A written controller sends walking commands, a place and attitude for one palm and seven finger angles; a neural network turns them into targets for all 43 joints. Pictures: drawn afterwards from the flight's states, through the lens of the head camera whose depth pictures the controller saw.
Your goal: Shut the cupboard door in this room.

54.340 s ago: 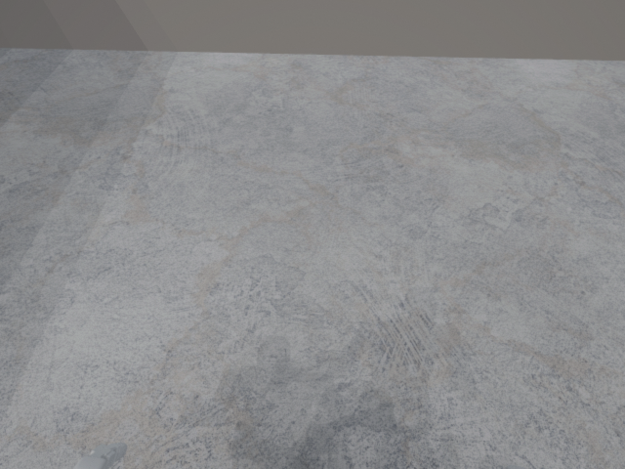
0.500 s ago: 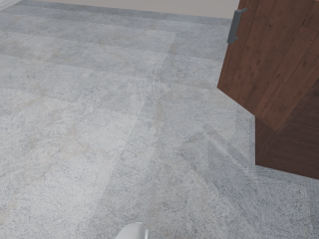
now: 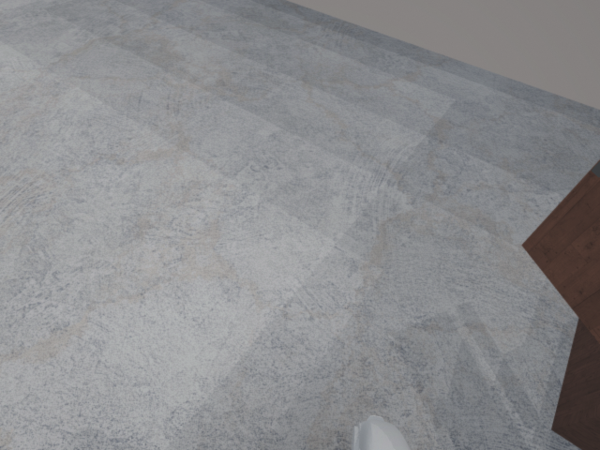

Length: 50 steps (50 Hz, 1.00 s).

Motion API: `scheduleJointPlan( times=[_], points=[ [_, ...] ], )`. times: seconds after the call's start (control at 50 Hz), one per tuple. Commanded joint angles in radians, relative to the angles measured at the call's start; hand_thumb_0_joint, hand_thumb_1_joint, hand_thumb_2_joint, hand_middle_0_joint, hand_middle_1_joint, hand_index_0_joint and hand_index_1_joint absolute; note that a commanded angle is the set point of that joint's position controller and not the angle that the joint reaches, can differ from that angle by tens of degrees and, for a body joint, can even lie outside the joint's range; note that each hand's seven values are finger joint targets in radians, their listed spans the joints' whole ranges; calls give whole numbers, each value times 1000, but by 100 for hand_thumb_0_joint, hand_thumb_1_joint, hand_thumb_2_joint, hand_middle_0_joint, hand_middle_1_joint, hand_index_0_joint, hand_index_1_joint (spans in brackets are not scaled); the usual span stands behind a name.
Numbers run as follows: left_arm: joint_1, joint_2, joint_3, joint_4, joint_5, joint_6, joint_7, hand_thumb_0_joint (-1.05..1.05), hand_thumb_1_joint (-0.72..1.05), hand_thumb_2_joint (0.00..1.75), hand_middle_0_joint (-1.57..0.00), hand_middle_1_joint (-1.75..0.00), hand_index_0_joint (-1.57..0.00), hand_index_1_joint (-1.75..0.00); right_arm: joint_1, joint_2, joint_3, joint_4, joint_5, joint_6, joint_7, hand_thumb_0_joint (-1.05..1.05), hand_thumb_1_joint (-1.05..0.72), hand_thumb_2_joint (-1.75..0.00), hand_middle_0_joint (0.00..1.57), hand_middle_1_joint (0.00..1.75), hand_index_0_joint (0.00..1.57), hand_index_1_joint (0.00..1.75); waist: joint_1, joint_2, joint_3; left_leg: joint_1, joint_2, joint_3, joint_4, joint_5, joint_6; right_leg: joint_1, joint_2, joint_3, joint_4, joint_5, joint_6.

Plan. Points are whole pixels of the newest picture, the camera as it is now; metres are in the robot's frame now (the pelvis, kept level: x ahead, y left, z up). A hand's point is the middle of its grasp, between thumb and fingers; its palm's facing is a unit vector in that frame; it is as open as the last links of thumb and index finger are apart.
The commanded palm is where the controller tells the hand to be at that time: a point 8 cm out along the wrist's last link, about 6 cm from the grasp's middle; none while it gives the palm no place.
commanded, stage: walk to a spot facing it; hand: left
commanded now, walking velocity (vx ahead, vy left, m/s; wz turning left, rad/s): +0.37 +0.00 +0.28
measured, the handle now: out of the picture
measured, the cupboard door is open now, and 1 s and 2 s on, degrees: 52 52 52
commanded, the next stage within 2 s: turn to face it in 0.54 s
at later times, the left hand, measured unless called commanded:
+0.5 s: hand (221, 408) +0.20 +0.13 -0.16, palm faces +0.26 -0.94 -0.22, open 7.3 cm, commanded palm none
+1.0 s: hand (181, 348) +0.29 +0.23 -0.18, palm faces +0.30 -0.94 -0.18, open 7.4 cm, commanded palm none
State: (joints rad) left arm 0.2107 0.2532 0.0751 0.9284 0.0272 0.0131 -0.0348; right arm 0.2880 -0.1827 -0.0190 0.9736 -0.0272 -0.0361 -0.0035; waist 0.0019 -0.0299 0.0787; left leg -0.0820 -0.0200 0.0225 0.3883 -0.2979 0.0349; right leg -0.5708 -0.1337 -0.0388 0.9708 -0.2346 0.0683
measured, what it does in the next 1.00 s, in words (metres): walks ahead: right foot, then left foot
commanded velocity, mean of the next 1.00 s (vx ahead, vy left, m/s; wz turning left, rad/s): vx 0.10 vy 0.00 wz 0.09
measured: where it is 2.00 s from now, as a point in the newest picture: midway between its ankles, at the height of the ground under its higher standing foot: (291, 407)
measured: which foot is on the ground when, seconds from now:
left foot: down 0.00-0.20, up 0.22-0.66, down 0.68-1.00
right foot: up 0.00-0.16, down 0.18-0.68, up 0.70-1.00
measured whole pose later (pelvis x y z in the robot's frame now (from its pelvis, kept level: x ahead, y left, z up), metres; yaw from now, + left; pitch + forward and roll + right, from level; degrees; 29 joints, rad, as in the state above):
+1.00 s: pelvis +0.30 +0.03 +0.00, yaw +13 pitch +0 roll -3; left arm 0.25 0.20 0.08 0.96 0.03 0.07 0.00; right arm 0.12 -0.14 0.00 0.93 -0.02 0.00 -0.03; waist 0.03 0.00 0.06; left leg -0.25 0.04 0.23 0.46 -0.22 0.10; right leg -0.47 -0.07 0.01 1.02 -0.38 0.05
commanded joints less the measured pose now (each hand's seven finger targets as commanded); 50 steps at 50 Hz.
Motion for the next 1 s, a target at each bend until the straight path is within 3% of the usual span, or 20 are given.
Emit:
scheduleJointPlan(
  times=[0.0, 0.1, 0.14, 0.16, 0.18, 0.2, 0.22, 0.24, 0.28, 0.42, 0.54, 0.58, 0.62, 0.64, 0.66, 0.68, 0.7, 0.74, 0.78, 0.98],
  points=[
    [-100, 38, 5, -107, -4, -26, -3, 0, 90, 90, -20, -30, -20, -30, 56, -182, -55, -21, 3, -24, -13, 0, -90, -90, 20, 30, 20, 30, -31, 137, 41, -33, 223, -164, -200, 192, 156, -16, 17, -14, -180, 99, -7],
    [-85, 49, 16, -109, -6, -39, -1, 0, 90, 90, -20, -30, -20, -30, 54, -187, -63, 16, -4, -21, -16, 0, -90, -90, 20, 30, 20, 30, -2, 146, 50, -96, 246, -184, -146, 187, 144, 192, 58, -23, -305, 79, -43],
    [127, 91, 35, -48, 0, -57, 6, 0, 90, 90, -20, -30, -20, -30, 39, -179, -64, 20, 3, -19, -13, 0, -90, -90, 20, 30, 20, 30, 98, 54, -33, -174, 174, -143, 122, 293, 103, 482, 90, -17, -416, 58, -67],
    [296, 176, 57, 3, 13, -72, 17, 0, 90, 90, -20, -30, -20, -30, 66, -135, -57, 14, 17, -23, -5, 0, -90, -90, 20, 30, 20, 30, 156, -148, -159, -316, 56, -49, 451, 134, 54, 728, -87, 185, -532, -107, -113],
    [373, 256, 72, 19, 11, -71, 27, 0, 90, 90, -20, -30, -20, -30, 130, -68, -46, -12, 28, -26, -8, 0, -90, -90, 20, 30, 20, 30, 137, -376, -273, -465, -82, -34, 789, -285, 21, 803, -352, 588, -719, -174, -188],
    [296, 223, 63, -1, -3, -65, 35, 0, 90, 90, -20, -30, -20, -30, 97, -93, -54, -17, 17, -18, -5, 0, -90, -90, 20, 30, 20, 30, 107, -257, -175, -527, -9, -109, 931, -258, 34, 686, -352, 609, -778, -308, -183],
    [193, 163, 52, -19, 0, -70, 40, 0, 90, 90, -20, -30, -20, -30, 79, -86, -56, -12, 13, -20, -2, 0, -90, -90, 20, 30, 20, 30, 69, -269, -124, -572, 32, -117, 992, -148, 28, 608, -321, 554, -795, -308, -161],
    [105, 100, 37, -37, -2, -66, 47, 0, 90, 90, -20, -30, -20, -30, 50, -87, -62, 2, 10, -15, 0, 0, -90, -90, 20, 30, 20, 30, 30, -138, -69, -543, 79, -116, 982, -47, 19, 496, -287, 387, -780, -220, -143],
    [59, 34, 13, -50, 0, -81, 44, 0, 90, 90, -20, -30, -20, -30, 44, -46, -51, 11, 6, 8, 15, 0, -90, -90, 20, 30, 20, 30, -17, -74, -57, -467, 96, -75, 920, 28, -8, 372, -202, 97, -741, 82, -135],
    [151, 17, 5, -3, -3, -93, 58, 0, 90, 90, -20, -30, -20, -30, -45, -13, -39, -38, 2, 49, 33, 0, -90, -90, 20, 30, 20, 30, -20, -84, -73, -558, 98, 33, 674, 57, -53, 530, -189, -150, -668, 704, -137],
    [161, 81, 14, 5, 0, -74, 61, 0, 90, 90, -20, -30, -20, -30, -171, -42, -27, -110, 4, 48, 47, 0, -90, -90, 20, 30, 20, 30, -5, -109, -45, -498, 74, 96, 375, 34, -28, 607, -228, -185, -584, 772, -149],
    [132, 118, 27, -17, -2, -68, 61, 0, 90, 90, -20, -30, -20, -30, -126, -72, -33, -116, 2, 44, 42, 0, -90, -90, 20, 30, 20, 30, -30, -109, -81, -395, 39, 115, 309, 29, -5, 613, -245, -207, -481, 859, -144],
    [114, 133, 34, -32, -9, -58, 59, 0, 90, 90, -20, -30, -20, -30, 3, -133, -49, -92, -5, 39, 35, 0, -90, -90, 20, 30, 20, 30, -97, -49, -161, -139, 9, 102, 168, 180, 13, 513, -209, -241, -242, 710, -106],
    [155, 86, 23, -40, -17, -51, 58, 0, 90, 90, -20, -30, -20, -30, 87, -216, -62, -79, -18, 26, 27, 0, -90, -90, 20, 30, 20, 30, -112, 178, -255, 99, 205, -141, 105, 549, 87, 296, -90, -247, 4, 254, -47],
    [167, 23, -5, -64, -30, -43, 59, 0, 90, 90, -20, -30, -20, -30, 147, -303, -75, -71, -5, 21, 6, 0, -90, -90, 20, 30, 20, 30, -118, 357, -344, 242, 458, -454, 74, 1074, 240, 70, 57, -135, 256, -468, -11],
    [135, 43, -11, -68, -25, -29, 75, 0, 90, 90, -20, -30, -20, -30, 124, -282, -58, -66, 7, 29, -11, 0, -90, -90, 20, 30, 20, 30, -109, 186, -365, 184, 475, -369, 63, 984, 268, 113, 46, 22, 309, -452, -41],
    [127, 18, -11, -66, -21, -22, 79, 0, 90, 90, -20, -30, -20, -30, 41, -251, -49, -95, 5, 25, -18, 0, -90, -90, 20, 30, 20, 30, -66, 117, -256, 55, 449, -295, 15, 775, 237, 105, 28, 25, 293, -395, -44],
    [140, 0, -19, -5, -9, -6, 73, 0, 90, 90, -20, -30, -20, -30, -91, -169, -21, -116, 2, 13, -33, 0, -90, -90, 20, 30, 20, 30, -18, 173, -167, -74, 380, -217, -60, 476, 162, 93, 9, 66, 232, -278, -37],
    [161, -10, -18, 25, -5, 15, 65, 0, 90, 90, -20, -30, -20, -30, -115, -138, -7, -100, 0, 10, -38, 0, -90, -90, 20, 30, 20, 30, 9, 130, -111, -153, 326, -125, -102, 408, 109, 156, 27, 84, 142, -188, -35],
    [60, 9, 31, -34, 4, 58, 31, 0, 90, 90, -20, -30, -20, -30, -90, -147, -46, -76, -1, 33, -39, 0, -90, -90, 20, 30, 20, 30, -7, 138, -61, -105, 374, -4, -153, 143, 112, 57, 60, 31, 53, -127, -12]
  ],
)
